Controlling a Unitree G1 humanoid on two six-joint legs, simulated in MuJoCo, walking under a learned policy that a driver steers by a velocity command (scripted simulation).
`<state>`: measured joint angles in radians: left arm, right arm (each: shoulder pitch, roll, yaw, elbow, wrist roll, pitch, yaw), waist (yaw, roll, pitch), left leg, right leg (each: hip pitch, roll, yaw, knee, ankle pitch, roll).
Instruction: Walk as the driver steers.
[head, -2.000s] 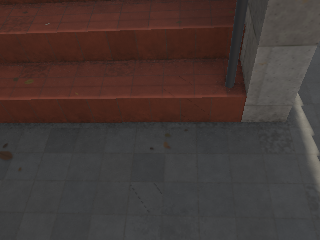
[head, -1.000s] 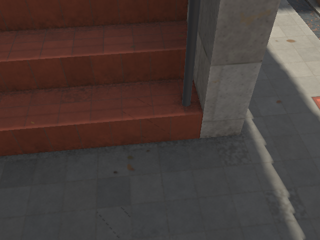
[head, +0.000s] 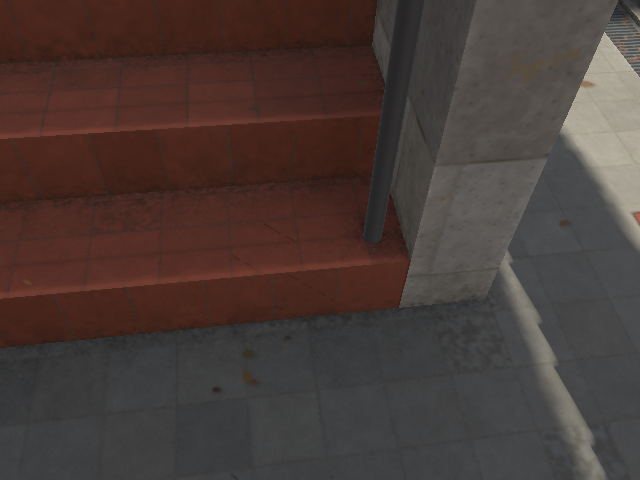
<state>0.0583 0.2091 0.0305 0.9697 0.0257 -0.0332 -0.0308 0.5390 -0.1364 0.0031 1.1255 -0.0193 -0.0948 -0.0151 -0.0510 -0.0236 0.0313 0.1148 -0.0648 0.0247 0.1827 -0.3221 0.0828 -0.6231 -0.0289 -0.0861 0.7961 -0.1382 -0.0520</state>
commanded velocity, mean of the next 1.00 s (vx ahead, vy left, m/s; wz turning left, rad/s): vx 0.49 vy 0.00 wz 0.36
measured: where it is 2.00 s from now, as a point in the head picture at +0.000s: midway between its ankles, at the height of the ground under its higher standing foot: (216, 370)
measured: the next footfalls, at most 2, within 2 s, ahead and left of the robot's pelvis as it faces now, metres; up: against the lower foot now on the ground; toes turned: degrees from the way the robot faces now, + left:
right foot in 0.12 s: +0.24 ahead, -0.07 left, +0.00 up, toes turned -4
left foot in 0.66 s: +0.51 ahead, +0.09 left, +0.00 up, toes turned +16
